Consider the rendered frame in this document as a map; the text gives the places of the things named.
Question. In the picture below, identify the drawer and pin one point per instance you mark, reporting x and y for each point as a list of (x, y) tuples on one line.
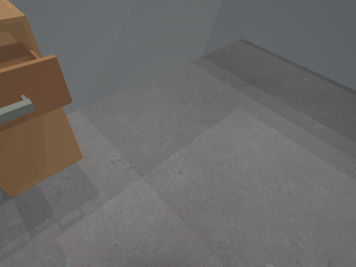
[(41, 80)]

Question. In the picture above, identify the cabinet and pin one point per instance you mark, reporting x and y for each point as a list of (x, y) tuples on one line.
[(38, 148)]

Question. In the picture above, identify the handle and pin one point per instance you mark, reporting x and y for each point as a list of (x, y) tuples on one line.
[(16, 110)]

